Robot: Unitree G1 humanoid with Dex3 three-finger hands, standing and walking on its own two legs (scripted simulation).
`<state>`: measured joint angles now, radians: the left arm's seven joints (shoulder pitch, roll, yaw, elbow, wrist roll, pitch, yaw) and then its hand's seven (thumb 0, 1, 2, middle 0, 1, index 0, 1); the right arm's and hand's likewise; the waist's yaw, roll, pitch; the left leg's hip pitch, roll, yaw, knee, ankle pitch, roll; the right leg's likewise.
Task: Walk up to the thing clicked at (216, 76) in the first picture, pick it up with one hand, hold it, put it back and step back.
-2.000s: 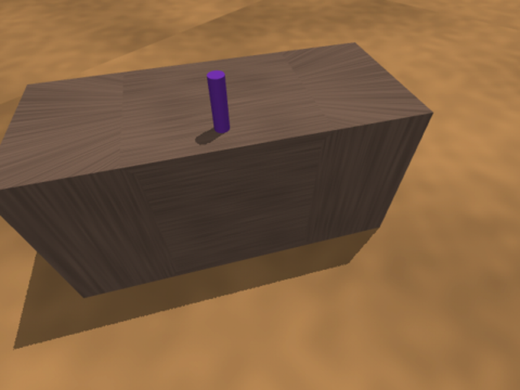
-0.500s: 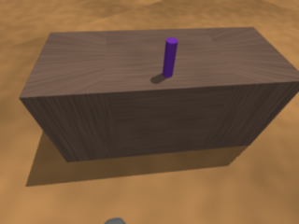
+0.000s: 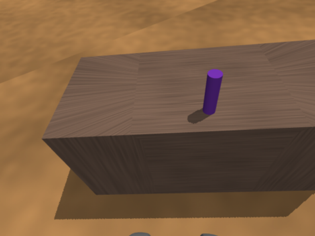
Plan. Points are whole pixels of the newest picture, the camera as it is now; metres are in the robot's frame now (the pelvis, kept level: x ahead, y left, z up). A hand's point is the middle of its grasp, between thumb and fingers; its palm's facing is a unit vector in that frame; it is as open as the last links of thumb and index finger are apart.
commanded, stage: walk up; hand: right
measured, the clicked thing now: (211, 93) +0.58 -0.17 -0.02
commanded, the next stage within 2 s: none
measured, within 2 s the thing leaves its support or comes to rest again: neither
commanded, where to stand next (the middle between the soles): +0.17 +0.05 m, yaw -1 degrees
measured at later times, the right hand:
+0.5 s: hand (223, 192) +0.26 -0.16 -0.12, palm faces -0.08 +0.92 -0.38, open 7.4 cm
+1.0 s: hand (243, 227) +0.17 -0.20 -0.14, palm faces +0.02 +0.93 -0.36, open 7.4 cm
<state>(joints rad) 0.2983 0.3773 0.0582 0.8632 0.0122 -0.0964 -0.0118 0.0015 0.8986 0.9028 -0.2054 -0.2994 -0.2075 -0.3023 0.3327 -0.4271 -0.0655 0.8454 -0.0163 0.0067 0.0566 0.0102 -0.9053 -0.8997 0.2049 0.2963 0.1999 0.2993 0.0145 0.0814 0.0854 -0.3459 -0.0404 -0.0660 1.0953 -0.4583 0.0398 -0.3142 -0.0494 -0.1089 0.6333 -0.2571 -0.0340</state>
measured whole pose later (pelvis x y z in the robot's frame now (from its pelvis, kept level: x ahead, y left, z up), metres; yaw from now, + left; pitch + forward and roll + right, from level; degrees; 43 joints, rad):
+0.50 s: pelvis +0.12 +0.08 -0.01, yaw +1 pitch -2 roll -1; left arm 0.29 0.41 0.01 0.89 -0.02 -0.01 0.01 0.00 0.90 0.90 -0.20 -0.30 -0.20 -0.30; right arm 0.14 -0.34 -0.02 0.82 -0.01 -0.02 0.02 0.01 -0.90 -0.90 0.21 0.30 0.20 0.30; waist 0.03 -0.05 0.12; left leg -0.39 0.02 0.06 0.67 -0.24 0.04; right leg -0.36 -0.05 0.02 0.97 -0.52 -0.04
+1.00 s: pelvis +0.12 +0.07 +0.01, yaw -2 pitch -3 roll +0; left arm 0.17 0.37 0.01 1.00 0.01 0.00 -0.02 0.00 0.90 0.90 -0.20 -0.30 -0.20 -0.30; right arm 0.17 -0.38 -0.01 1.04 -0.01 -0.01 0.02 0.01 -0.90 -0.90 0.21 0.30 0.20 0.30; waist -0.01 0.00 0.06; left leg -0.31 0.04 0.08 0.55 -0.20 0.01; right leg -0.23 -0.01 -0.02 0.58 -0.30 -0.01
